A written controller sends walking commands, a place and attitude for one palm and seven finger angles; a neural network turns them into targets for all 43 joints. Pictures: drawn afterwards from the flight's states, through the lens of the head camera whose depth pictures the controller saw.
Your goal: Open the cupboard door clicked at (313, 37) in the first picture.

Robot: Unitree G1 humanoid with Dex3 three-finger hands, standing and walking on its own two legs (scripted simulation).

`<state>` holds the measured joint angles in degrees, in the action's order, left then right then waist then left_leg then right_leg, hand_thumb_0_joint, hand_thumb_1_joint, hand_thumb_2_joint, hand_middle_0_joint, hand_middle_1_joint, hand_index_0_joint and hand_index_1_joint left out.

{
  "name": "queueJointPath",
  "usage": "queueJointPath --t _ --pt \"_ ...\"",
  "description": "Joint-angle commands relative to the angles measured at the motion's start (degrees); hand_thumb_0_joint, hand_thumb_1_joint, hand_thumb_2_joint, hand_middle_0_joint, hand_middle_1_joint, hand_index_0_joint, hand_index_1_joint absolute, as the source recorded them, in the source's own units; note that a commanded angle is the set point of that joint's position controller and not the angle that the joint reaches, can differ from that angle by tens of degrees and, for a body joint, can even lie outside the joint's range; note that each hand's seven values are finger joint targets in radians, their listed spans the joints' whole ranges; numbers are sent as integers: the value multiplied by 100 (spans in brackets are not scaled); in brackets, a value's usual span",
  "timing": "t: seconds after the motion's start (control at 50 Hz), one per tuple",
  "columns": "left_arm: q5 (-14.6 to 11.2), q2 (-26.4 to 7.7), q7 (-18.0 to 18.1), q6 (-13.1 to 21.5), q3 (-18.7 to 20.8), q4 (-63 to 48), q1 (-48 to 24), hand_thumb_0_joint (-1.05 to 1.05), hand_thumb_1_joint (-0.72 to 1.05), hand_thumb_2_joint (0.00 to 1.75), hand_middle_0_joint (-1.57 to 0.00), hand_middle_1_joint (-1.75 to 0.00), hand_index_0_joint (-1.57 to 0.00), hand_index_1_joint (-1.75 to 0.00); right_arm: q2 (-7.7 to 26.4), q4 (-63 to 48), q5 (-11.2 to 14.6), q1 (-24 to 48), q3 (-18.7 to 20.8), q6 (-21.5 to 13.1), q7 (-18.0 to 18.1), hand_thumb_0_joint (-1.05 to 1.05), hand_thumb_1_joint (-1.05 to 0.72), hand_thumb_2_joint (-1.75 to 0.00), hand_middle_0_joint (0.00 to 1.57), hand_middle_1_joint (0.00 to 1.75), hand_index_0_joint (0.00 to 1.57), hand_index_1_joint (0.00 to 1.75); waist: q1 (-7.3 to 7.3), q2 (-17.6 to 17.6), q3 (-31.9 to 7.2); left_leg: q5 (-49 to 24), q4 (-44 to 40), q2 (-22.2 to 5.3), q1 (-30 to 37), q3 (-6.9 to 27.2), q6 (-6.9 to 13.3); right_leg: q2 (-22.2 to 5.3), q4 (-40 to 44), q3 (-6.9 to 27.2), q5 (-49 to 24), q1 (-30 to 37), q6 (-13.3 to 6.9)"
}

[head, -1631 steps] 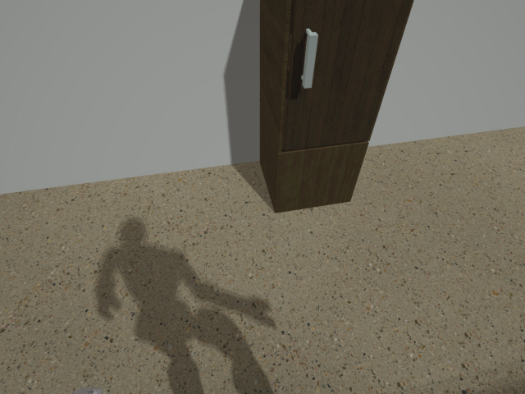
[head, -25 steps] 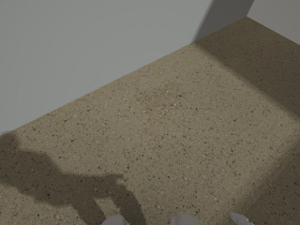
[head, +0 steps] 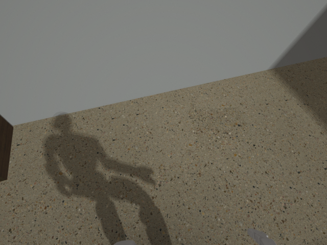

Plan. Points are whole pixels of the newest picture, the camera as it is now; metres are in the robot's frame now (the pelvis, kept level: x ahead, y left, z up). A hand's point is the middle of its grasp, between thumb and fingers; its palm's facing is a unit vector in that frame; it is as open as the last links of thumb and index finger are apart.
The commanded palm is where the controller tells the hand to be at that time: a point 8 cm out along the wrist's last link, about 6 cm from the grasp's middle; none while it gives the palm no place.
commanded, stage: turn to face it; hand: left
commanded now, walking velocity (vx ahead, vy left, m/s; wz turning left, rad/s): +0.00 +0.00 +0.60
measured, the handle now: out of the picture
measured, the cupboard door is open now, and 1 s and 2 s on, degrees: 46 46 46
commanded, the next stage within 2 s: take the last steps up to it in 1.76 s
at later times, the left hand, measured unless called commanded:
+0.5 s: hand out of the picture +0.03 +0.16 -0.14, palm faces +0.30 -0.92 -0.26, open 7.4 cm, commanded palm none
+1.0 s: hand out of the picture +0.00 +0.16 -0.14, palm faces +0.58 -0.75 -0.30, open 7.4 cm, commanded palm none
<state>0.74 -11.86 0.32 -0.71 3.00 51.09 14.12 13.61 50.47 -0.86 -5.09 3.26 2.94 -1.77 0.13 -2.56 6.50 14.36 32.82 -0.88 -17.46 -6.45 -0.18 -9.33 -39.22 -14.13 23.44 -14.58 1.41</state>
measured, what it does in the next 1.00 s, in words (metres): steps on the spot, turning left: right foot, then left foot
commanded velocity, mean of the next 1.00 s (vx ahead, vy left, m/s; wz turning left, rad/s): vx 0.00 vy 0.00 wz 0.60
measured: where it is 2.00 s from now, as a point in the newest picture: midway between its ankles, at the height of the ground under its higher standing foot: outside the picture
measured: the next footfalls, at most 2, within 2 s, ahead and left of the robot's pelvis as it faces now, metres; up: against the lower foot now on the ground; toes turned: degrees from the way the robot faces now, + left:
right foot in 0.30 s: +0.08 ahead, -0.16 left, +0.00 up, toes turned +8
left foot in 0.62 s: +0.02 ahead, +0.09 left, +0.00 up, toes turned +27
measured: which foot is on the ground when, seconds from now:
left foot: down 0.00-0.30, up 0.32-0.60, down 0.62-0.94, up 0.96-1.00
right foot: down 0.00-0.00, up 0.02-0.28, down 0.30-0.60, up 0.62-0.92, down 0.94-1.00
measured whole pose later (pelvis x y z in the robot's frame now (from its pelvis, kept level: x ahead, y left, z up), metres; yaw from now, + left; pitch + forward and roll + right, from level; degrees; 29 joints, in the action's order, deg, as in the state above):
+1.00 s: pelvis +0.04 -0.08 +0.00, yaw +37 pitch +1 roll +1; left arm 1.0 -12.8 0.9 -0.9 3.5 48.9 8.8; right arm 14.3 52.9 -1.0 -9.8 4.9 4.4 -0.5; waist 1.2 2.2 5.6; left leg 26.4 51.5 1.7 -26.4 5.0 -1.9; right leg -3.2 -34.9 -4.1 19.3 -16.4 0.1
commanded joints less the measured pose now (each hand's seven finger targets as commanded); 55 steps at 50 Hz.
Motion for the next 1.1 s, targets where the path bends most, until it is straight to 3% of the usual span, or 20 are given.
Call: queueJointPath --t 0.0,0.08,0.24,0.26,0.28,0.3,0.34,0.38,0.46,0.54,0.56,0.58,0.6,0.66,0.72,0.86,0.88,0.92,0.98,1.08 --pt "28 -828 106 -38 201 -844 -708 0 90 90 -20 -30 -20 -30 1588 -78 -46 -1391 420 -142 158 0 -90 -90 20 30 20 30 657 1191 -1424 -3636 -981 -2474 1997 2953 1594 217 -2893 1206 1467 -2109 347" --pt "20 -699 22 -119 243 -492 -526 0 90 90 -20 -30 -20 -30 1109 -318 -68 -361 283 -196 264 0 -90 -90 20 30 20 30 101 1277 -893 -1938 -1230 -1367 723 2004 940 301 -2486 1401 246 -1621 357" --pt "1 -734 25 -13 262 -383 160 0 90 90 -20 -30 -20 -30 1119 -420 -38 0 373 -84 194 0 -90 -90 20 30 20 30 -236 1079 -881 -484 -676 -745 -575 2077 521 804 973 1023 -744 664 216" --pt "62 -1109 71 56 336 -388 377 0 90 90 -20 -30 -20 -30 844 -495 16 16 342 -82 163 0 -90 -90 20 30 20 30 -371 137 -913 210 140 -236 -1204 1669 198 41 1953 1861 -492 1220 9" --pt "128 -1605 114 97 417 -406 393 0 90 90 -20 -30 -20 -30 466 -631 32 -32 280 -98 129 0 -90 -90 20 30 20 30 -392 -1520 -877 1719 1632 535 -1845 696 -222 -1538 2564 3513 -799 1307 -671" --pt "86 -1646 115 73 356 -492 248 0 90 90 -20 -30 -20 -30 602 -672 -10 -5 283 -91 90 0 -90 -90 20 30 20 30 -371 -1199 -848 2127 2894 267 -1565 897 -139 -1917 2547 3447 -985 590 -1112" --pt "72 -1187 165 96 272 -559 -258 0 90 90 -20 -30 -20 -30 600 -479 -15 -40 315 -7 74 0 -90 -90 20 30 20 30 -59 -1390 -576 1580 3896 -42 -1699 938 -203 -1333 2239 2742 -1592 282 -1005" --pt "93 -1007 171 84 223 -620 -479 0 90 90 -20 -30 -20 -30 399 -402 8 -69 242 20 15 0 -90 -90 20 30 20 30 48 -1205 -525 1413 3223 -115 -1338 631 -303 -988 1977 1688 -2633 253 -799" --pt "109 -1249 156 113 310 -398 71 0 90 90 -20 -30 -20 -30 208 -434 56 219 125 -52 -24 0 -90 -90 20 30 20 30 -261 -914 -795 1391 1413 45 -839 147 -318 -1071 1480 1352 -3849 1047 -763" --pt "32 -1328 94 72 360 -339 34 0 90 90 -20 -30 -20 -30 391 -337 26 -256 143 -106 2 0 -90 -90 20 30 20 30 -1 -700 -963 172 -339 146 345 -12 -183 -969 708 885 -3459 633 -330" --pt "2 -1218 71 47 337 -390 -41 0 90 90 -20 -30 -20 -30 662 -292 13 -533 218 -136 6 0 -90 -90 20 30 20 30 167 -132 -1138 -663 -790 -216 1133 441 -21 -828 28 656 -2788 -5 -70" --pt "-44 -844 36 1 280 -604 -46 0 90 90 -20 -30 -20 -30 1313 -290 -53 -878 380 -174 52 0 -90 -90 20 30 20 30 359 1600 -1328 -2436 -953 -1714 1966 2487 757 -49 -1206 345 -77 -1480 391" --pt "5 -722 54 -39 180 -832 -506 0 90 90 -20 -30 -20 -30 1649 -180 -68 -1276 455 -127 110 0 -90 -90 20 30 20 30 592 1821 -1254 -2942 -1207 -2456 1738 3184 1445 246 -2159 855 1613 -1949 388" --pt "30 -753 50 -102 230 -617 -755 0 90 90 -20 -30 -20 -30 1249 -266 -69 -671 353 -183 253 0 -90 -90 20 30 20 30 276 1535 -904 -1449 -1360 -1625 799 2541 1075 196 -2747 1484 438 -1974 344" --pt "10 -671 2 -114 228 -457 -558 0 90 90 -20 -30 -20 -30 1083 -287 -68 -482 289 -217 265 0 -90 -90 20 30 20 30 112 1267 -933 -1823 -1254 -1215 775 2063 897 391 -2019 1387 170 -1526 336" --pt "-22 -682 40 -32 230 -401 -68 0 90 90 -20 -30 -20 -30 1120 -342 -53 -200 372 -106 225 0 -90 -90 20 30 20 30 -127 1264 -960 -1276 -818 -851 -152 2363 675 885 626 1136 -460 346 211" --pt "-9 -867 75 18 286 -352 221 0 90 90 -20 -30 -20 -30 957 -414 -12 -70 358 -93 208 0 -90 -90 20 30 20 30 -301 802 -983 -680 -374 -553 -686 2224 429 613 1583 1364 -810 1067 148" --pt "106 -1628 141 63 389 -438 233 0 90 90 -20 -30 -20 -30 562 -629 13 -16 308 -93 124 0 -90 -90 20 30 20 30 -383 -1504 -724 2115 2373 453 -1789 871 -189 -1920 2710 3654 -773 891 -965" --pt "58 -988 194 92 247 -574 -437 0 90 90 -20 -30 -20 -30 561 -359 -17 -108 301 -1 71 0 -90 -90 20 30 20 30 19 -1156 -531 1445 3674 -83 -1688 930 -259 -1165 2042 2262 -2580 545 -992" --pt "87 -1171 158 114 287 -432 -83 0 90 90 -20 -30 -20 -30 225 -378 34 233 168 18 -37 0 -90 -90 20 30 20 30 -193 -850 -607 1228 1892 30 -961 219 -357 -987 1717 1275 -3576 831 -748"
